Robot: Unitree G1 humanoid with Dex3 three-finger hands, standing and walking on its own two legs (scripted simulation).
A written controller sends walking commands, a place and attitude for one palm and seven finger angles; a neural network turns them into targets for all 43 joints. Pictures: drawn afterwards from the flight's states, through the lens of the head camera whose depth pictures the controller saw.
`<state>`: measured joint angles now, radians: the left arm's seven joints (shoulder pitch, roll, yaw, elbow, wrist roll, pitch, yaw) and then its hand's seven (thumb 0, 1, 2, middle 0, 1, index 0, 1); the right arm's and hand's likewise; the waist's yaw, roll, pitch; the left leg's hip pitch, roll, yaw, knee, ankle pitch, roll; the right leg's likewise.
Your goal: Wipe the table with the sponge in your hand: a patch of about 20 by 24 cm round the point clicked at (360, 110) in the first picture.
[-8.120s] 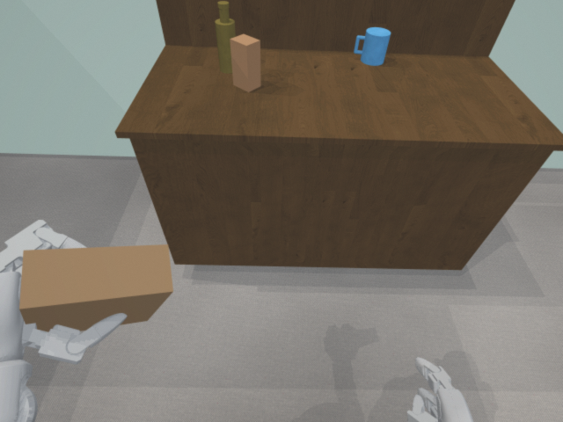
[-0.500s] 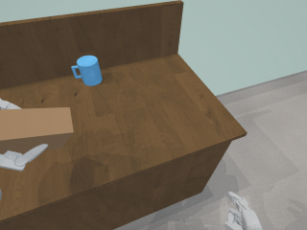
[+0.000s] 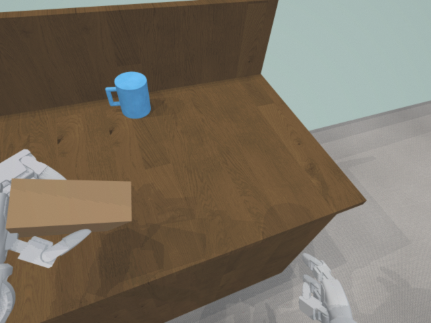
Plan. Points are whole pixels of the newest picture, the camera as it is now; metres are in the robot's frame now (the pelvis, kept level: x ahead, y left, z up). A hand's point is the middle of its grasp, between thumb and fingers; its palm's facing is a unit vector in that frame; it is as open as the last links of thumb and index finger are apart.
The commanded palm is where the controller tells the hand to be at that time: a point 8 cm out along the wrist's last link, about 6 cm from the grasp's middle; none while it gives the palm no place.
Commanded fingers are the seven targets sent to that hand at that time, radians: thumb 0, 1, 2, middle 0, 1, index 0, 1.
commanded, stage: come to a stop and stand still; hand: left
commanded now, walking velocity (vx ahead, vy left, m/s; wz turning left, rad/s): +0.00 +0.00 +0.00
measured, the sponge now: (87, 210) +0.23 +0.21 +0.14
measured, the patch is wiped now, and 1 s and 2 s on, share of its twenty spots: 0.00 0.00 0.00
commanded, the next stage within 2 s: look again from close up in 0.14 s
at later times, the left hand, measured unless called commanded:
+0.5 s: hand (68, 220) +0.21 +0.23 +0.15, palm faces +0.37 -0.84 -0.40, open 9.5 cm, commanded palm +0.15 +0.26 +0.18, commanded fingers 0.00 0.10 1.30 -1.20 -1.60 -1.20 -1.60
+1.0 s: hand (103, 230) +0.20 +0.18 +0.15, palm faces +0.34 -0.87 -0.36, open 9.5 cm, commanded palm +0.14 +0.21 +0.18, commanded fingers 0.00 0.10 1.30 -1.20 -1.60 -1.20 -1.60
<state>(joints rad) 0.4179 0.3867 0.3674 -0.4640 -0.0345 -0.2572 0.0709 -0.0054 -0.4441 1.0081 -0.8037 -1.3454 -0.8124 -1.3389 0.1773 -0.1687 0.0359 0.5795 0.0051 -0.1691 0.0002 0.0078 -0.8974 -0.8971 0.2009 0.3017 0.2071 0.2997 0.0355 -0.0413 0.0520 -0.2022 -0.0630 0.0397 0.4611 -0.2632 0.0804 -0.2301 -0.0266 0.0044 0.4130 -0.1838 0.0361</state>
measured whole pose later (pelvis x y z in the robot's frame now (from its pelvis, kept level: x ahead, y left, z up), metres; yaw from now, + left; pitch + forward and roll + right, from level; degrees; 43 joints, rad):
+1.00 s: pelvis -0.02 -0.07 +0.00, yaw +0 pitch +0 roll +0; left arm 0.42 0.35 0.33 -0.46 -0.06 -0.18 0.09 -0.01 -0.44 1.01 -0.80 -1.35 -0.81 -1.34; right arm 0.20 -0.19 0.01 0.56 0.01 -0.12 -0.03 0.01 -0.90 -0.90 0.20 0.30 0.21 0.30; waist 0.03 -0.03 0.06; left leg -0.22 0.02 0.01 0.44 -0.22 -0.01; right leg -0.25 0.05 -0.03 0.38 -0.13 -0.05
